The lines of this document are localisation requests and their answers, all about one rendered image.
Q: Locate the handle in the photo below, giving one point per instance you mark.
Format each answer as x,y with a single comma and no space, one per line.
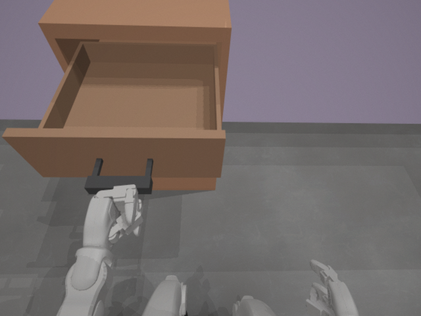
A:
96,183

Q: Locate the left robot forearm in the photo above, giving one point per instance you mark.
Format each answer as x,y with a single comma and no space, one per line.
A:
88,282

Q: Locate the cabinet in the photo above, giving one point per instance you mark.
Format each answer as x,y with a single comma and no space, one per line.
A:
68,22

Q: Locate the right robot thigh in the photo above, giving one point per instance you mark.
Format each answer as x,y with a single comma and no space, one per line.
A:
251,307

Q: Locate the left robot hand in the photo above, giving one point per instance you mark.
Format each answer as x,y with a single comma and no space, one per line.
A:
102,213

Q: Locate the robot thigh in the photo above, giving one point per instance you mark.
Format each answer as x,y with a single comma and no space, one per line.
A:
251,307
168,299

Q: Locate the left robot thigh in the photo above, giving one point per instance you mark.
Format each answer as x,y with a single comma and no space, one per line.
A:
168,299

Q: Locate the drawer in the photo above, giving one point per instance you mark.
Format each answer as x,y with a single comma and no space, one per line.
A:
126,103

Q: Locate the right robot hand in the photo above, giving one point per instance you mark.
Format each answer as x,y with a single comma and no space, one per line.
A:
334,301

